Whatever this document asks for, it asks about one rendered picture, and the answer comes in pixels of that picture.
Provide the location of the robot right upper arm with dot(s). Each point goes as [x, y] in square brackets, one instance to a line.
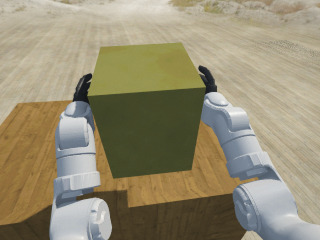
[266, 207]

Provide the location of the right robot forearm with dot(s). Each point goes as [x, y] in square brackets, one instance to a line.
[245, 158]

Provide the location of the robot left upper arm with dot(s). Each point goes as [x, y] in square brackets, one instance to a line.
[87, 219]

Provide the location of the pedestal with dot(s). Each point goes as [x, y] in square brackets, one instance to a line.
[195, 204]

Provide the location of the robot left hand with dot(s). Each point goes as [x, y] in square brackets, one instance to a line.
[81, 90]

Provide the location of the left robot forearm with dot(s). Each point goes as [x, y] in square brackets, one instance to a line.
[75, 153]

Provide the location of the robot right hand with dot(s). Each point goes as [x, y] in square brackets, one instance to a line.
[207, 79]

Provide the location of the carton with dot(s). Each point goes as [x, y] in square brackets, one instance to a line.
[147, 103]

